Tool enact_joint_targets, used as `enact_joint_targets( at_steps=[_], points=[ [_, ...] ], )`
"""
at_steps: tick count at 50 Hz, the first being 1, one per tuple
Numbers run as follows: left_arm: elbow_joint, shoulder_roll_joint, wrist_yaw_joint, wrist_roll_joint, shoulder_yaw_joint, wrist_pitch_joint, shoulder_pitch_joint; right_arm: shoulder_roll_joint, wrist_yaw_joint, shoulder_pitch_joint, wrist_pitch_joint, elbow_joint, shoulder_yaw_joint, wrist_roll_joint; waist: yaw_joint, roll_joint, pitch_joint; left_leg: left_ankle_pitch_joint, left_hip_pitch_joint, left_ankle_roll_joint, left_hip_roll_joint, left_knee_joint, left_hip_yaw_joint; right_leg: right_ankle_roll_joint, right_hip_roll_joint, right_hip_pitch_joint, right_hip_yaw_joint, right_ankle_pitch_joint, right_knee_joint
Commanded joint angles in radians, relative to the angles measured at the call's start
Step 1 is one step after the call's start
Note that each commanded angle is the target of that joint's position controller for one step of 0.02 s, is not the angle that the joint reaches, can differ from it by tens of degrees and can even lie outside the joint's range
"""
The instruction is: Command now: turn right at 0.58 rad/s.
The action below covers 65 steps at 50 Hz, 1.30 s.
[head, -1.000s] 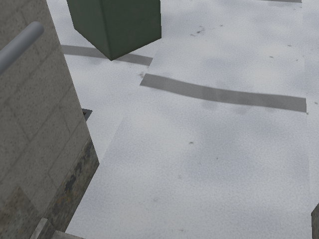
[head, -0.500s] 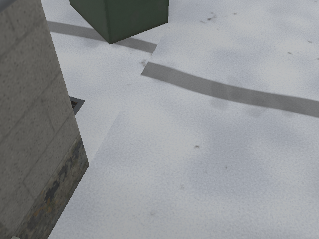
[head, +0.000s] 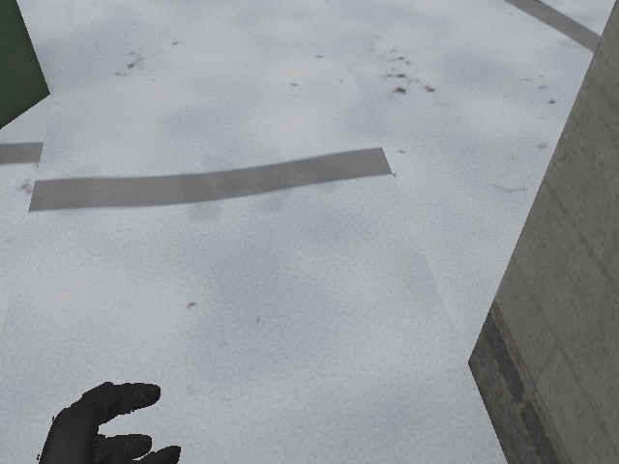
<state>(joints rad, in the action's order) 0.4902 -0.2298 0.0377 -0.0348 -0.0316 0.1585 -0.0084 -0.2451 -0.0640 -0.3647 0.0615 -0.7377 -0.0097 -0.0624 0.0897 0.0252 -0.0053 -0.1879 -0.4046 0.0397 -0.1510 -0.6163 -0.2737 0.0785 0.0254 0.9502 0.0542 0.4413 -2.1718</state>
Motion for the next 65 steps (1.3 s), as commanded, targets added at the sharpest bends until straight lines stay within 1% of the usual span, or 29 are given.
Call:
enact_joint_targets(
  at_steps=[1,2,3,6,7,8,9,10,11,14,18,24,28,31,34,37,38,40,42,44,45,46,48,49,50,52,54,57,65],
  points=[
    [-0.164,-0.082,-0.011,0.021,-0.021,-0.021,-0.141,-0.193,0.003,-0.092,0.004,0.052,-0.067,-0.015,0.035,-0.174,-0.101,0.025,0.363,0.198,-0.326,0.253,0.356,-0.018,-0.049,0.193,0.021,0.053,0.052],
    [-0.164,-0.034,-0.012,0.046,0.0,-0.026,-0.128,-0.227,0.013,-0.061,0.007,0.072,-0.07,-0.029,0.03,-0.235,-0.122,0.265,0.302,0.196,-0.359,0.273,0.346,-0.05,-0.046,0.079,0.027,0.283,-0.085],
    [-0.158,-0.032,-0.013,0.078,0.004,-0.025,-0.041,-0.264,0.025,0.007,0.012,0.092,-0.069,-0.01,-0.038,-0.27,-0.137,0.414,0.225,0.167,-0.306,0.3,0.212,-0.078,-0.035,-0.076,-0.06,0.455,0.01],
    [-0.051,-0.111,-0.028,0.093,0.0,-0.035,0.259,-0.293,0.05,0.201,-0.004,0.127,-0.082,0.047,-0.198,-0.232,-0.157,0.189,-0.112,0.002,-0.162,0.232,0.014,-0.167,0.006,-0.67,-0.074,0.45,0.663],
    [0.045,-0.14,-0.029,0.068,-0.009,-0.045,0.477,-0.302,0.041,0.191,-0.026,0.108,-0.1,0.051,-0.264,-0.103,-0.073,0.138,-0.206,0.006,-0.113,-0.02,0.021,-0.211,0.051,-0.725,-0.01,0.545,0.886],
    [0.151,-0.172,-0.027,0.048,-0.007,-0.065,0.684,-0.203,0.047,0.262,-0.079,0.136,-0.085,0.041,-0.351,0.327,0.178,-0.753,-0.684,-0.005,0.025,-0.538,0.124,-0.272,-0.028,-0.677,0.427,0.424,1.278],
    [0.105,-0.311,-0.005,0.123,-0.035,-0.099,0.647,-0.105,0.067,0.378,-0.072,0.239,-0.051,0.002,-0.372,0.594,0.242,-0.669,-0.986,-0.06,0.183,-0.644,0.439,-0.25,-0.273,-0.633,0.972,-0.151,1.686],
    [0.106,-0.276,0.024,0.095,-0.023,-0.134,0.572,-0.027,0.052,0.313,-0.044,0.2,-0.017,0.005,-0.29,0.443,0.254,-0.507,-0.84,-0.063,0.282,-0.711,0.727,-0.201,-0.307,-0.49,1.003,-0.243,1.765],
    [0.101,-0.25,0.052,0.059,-0.004,-0.137,0.341,0.027,0.04,0.175,-0.035,0.142,0.0,0.021,-0.105,0.478,0.198,-0.375,-0.736,-0.06,0.373,-0.754,0.787,-0.154,-0.271,-0.433,0.792,-0.234,1.651],
    [0.08,-0.068,0.03,-0.01,0.044,-0.136,0.048,-0.143,-0.01,0.168,-0.092,0.055,-0.076,0.019,0.018,0.212,0.034,0.007,-0.394,-0.096,0.376,-0.852,0.532,-0.14,-0.208,-0.218,0.358,-0.207,1.427],
    [0.197,-0.072,0.016,0.018,0.016,-0.152,0.206,-0.092,0.02,0.249,-0.143,0.095,-0.07,0.0,-0.011,-0.002,-0.005,0.135,-0.436,-0.116,0.316,-0.951,0.433,-0.253,-0.217,-0.365,0.283,-0.114,1.359],
    [0.245,-0.1,0.047,0.007,-0.026,-0.189,0.428,-0.093,0.024,0.373,-0.14,0.141,-0.074,-0.031,-0.173,0.063,-0.039,0.095,-0.632,-0.092,0.268,-0.836,0.426,-0.256,-0.271,-0.781,0.269,-0.295,1.35],
    [0.27,-0.165,0.05,-0.006,-0.046,-0.191,0.492,-0.053,0.021,0.42,-0.109,0.155,-0.071,0.009,-0.207,0.083,-0.03,0.025,-0.683,-0.087,0.247,-0.859,0.475,-0.331,-0.359,-0.812,0.323,-0.373,1.344],
    [0.269,-0.153,0.043,0.003,-0.043,-0.195,0.453,-0.071,0.025,0.45,-0.11,0.179,-0.074,-0.007,-0.211,0.1,0.036,0.048,-0.668,-0.093,0.217,-0.845,0.454,-0.315,-0.375,-0.711,0.294,-0.328,1.334],
    [0.274,-0.187,0.044,-0.028,-0.043,-0.174,0.467,-0.098,0.042,0.517,-0.127,0.217,-0.079,0.0,-0.239,0.147,0.031,0.052,-0.692,-0.102,0.176,-0.81,0.453,-0.282,-0.386,-0.7,0.291,-0.241,1.323],
    [0.234,-0.239,-0.007,-0.036,-0.062,-0.196,0.333,-0.125,0.068,0.473,-0.125,0.216,-0.097,0.057,-0.15,0.202,0.005,0.089,-0.487,-0.058,0.132,-0.637,0.354,-0.218,-0.396,-0.546,0.209,-0.063,1.331],
    [0.208,-0.196,-0.003,-0.036,-0.054,-0.199,0.254,-0.098,0.089,0.464,-0.121,0.198,-0.071,0.086,-0.123,0.075,0.03,0.36,-0.278,-0.053,0.071,-0.282,0.378,-0.147,-0.346,-0.406,0.108,0.294,1.3],
    [0.238,-0.246,0.009,0.003,-0.068,-0.193,0.263,-0.092,0.13,0.343,-0.126,0.116,-0.079,0.12,-0.071,0.083,0.033,0.438,0.091,-0.053,0.107,-0.176,0.239,-0.135,-0.355,-0.254,0.031,0.436,1.313],
    [0.277,-0.233,0.021,-0.005,-0.071,-0.156,0.295,-0.085,0.127,0.095,-0.112,0.007,-0.084,0.111,0.04,0.06,0.03,0.43,0.328,-0.026,0.107,0.11,0.214,-0.125,-0.303,-0.326,-0.099,0.264,1.089],
    [0.3,-0.144,0.003,-0.024,-0.074,-0.145,0.38,-0.108,0.12,-0.115,-0.082,-0.092,-0.081,0.071,0.067,-0.121,0.007,0.267,0.466,-0.013,0.086,0.114,0.4,-0.137,-0.149,-0.234,-0.161,0.372,0.451],
    [0.233,-0.029,-0.017,-0.008,-0.047,-0.132,0.375,-0.211,0.129,-0.093,-0.068,-0.065,-0.062,0.062,-0.065,-0.262,0.048,0.958,0.463,-0.064,0.021,-0.191,0.443,-0.139,-0.079,0.028,-0.138,0.443,0.149],
    [0.126,-0.013,-0.011,0.013,-0.031,-0.14,0.353,-0.345,0.11,-0.044,-0.075,-0.019,-0.12,0.115,-0.057,-0.463,-0.147,0.646,0.469,-0.033,-0.14,0.064,0.845,-0.125,-0.042,0.125,-0.085,0.379,0.139],
    [0.184,-0.092,0.001,-0.024,-0.045,-0.139,0.229,-0.236,0.073,0.002,-0.071,0.014,-0.085,0.096,-0.028,-0.27,-0.068,0.123,0.388,-0.075,-0.096,0.183,0.81,-0.147,-0.041,0.188,-0.021,0.128,0.104],
    [0.192,-0.028,0.006,-0.005,-0.032,-0.134,0.28,-0.244,0.038,0.004,-0.074,-0.005,-0.078,0.073,-0.064,-0.386,-0.127,-0.021,0.344,-0.039,-0.151,0.239,0.928,-0.119,-0.041,0.201,-0.004,0.084,0.09],
    [0.198,-0.082,0.006,-0.012,-0.031,-0.129,0.264,-0.161,0.023,0.06,-0.075,0.004,-0.039,0.069,-0.092,-0.282,-0.094,-0.232,0.22,-0.031,-0.127,0.243,0.852,-0.086,-0.063,0.149,0.056,-0.142,0.281],
    [0.232,-0.062,0.011,0.006,-0.028,-0.106,0.228,-0.101,0.021,0.088,-0.068,-0.014,-0.004,0.041,-0.11,-0.254,-0.059,-0.053,0.091,-0.015,-0.084,0.224,0.778,-0.058,0.015,0.077,0.055,-0.165,0.223],
    [0.178,-0.047,0.01,0.006,-0.014,-0.091,0.118,-0.082,0.01,0.043,-0.054,-0.018,0.007,0.043,-0.082,-0.134,-0.024,0.227,0.077,0.04,-0.094,0.157,0.691,-0.044,0.106,0.159,0.117,-0.155,0.176],
    [0.104,0.003,0.004,-0.011,0.011,-0.088,0.027,-0.08,-0.003,-0.032,-0.052,-0.029,0.026,0.043,-0.063,-0.09,-0.042,0.182,0.156,0.08,-0.085,0.141,0.642,-0.005,0.182,0.279,0.122,-0.116,0.126],
    [-0.024,0.022,-0.017,0.007,0.022,-0.048,-0.06,-0.083,-0.021,-0.059,-0.064,0.055,0.009,0.039,-0.045,-0.079,-0.004,0.077,0.214,0.194,-0.07,0.187,0.559,0.037,0.164,0.345,0.047,-0.1,-0.054]
  ],
)
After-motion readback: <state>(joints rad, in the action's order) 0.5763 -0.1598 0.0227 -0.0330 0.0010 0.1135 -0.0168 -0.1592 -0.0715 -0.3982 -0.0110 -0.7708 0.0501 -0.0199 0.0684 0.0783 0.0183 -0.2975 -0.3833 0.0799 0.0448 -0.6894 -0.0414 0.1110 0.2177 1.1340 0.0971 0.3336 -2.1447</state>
